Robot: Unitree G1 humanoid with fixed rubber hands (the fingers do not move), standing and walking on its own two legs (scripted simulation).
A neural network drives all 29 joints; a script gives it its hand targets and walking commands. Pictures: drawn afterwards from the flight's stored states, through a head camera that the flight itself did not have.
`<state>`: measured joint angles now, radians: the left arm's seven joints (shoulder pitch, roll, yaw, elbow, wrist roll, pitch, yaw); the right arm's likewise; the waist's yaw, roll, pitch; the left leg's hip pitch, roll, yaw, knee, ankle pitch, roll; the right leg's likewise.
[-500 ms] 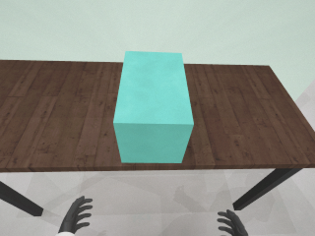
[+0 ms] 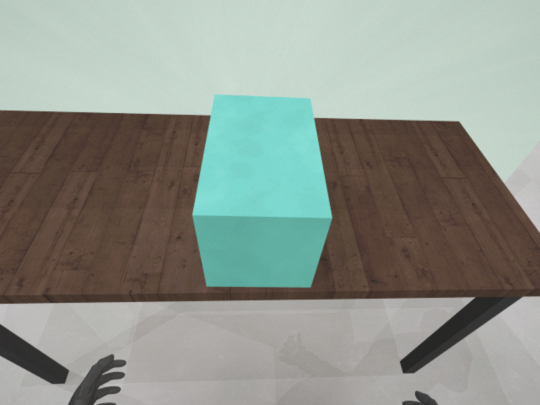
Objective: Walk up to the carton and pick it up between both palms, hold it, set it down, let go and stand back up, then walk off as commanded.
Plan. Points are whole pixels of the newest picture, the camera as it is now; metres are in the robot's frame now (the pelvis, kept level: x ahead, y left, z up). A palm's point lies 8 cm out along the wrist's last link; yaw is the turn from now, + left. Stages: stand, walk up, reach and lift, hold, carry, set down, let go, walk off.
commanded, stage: stand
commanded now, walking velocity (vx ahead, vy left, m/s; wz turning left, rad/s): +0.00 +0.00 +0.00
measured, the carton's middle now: (261, 187) +0.47 +0.02 +0.04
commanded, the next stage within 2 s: walk off in 0.48 s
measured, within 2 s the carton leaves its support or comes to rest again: neither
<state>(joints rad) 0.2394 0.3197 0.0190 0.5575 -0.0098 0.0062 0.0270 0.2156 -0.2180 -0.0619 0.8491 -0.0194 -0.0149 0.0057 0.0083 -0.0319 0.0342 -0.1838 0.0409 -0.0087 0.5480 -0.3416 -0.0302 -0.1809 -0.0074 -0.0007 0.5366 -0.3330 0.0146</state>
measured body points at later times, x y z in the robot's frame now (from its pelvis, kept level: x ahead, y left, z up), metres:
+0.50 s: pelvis +0.00 +0.00 +0.00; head +0.01 +0.01 +0.45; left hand +0.14 +0.28 -0.09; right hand +0.09 -0.26 -0.13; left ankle -0.03 +0.14 -0.73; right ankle -0.03 -0.13 -0.73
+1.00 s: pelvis -0.05 -0.03 -0.02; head -0.02 -0.05 +0.42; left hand +0.08 +0.27 -0.10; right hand +0.09 -0.31 -0.14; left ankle -0.04 +0.13 -0.71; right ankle -0.04 -0.13 -0.73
